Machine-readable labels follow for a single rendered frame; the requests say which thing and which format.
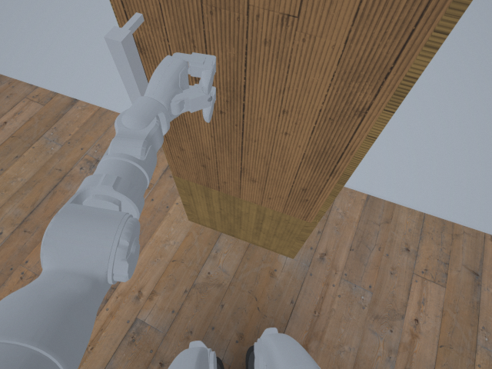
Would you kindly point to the left robot hand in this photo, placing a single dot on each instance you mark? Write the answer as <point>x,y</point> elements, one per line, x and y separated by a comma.
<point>170,86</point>

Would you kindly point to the handle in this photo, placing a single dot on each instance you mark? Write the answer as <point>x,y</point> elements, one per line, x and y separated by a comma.
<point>121,44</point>

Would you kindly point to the left robot upper arm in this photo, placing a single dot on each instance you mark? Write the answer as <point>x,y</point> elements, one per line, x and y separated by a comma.
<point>47,324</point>

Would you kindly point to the cupboard door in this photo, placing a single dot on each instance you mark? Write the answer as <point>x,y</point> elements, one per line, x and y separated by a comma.
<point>299,85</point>

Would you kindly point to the left robot forearm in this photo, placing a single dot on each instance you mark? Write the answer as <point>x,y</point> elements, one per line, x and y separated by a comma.
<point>125,170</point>

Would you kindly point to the right robot thigh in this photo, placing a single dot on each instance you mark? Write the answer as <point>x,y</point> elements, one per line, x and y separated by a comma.
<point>280,351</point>

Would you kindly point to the robot right shin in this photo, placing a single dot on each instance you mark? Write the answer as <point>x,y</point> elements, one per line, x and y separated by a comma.
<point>271,330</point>

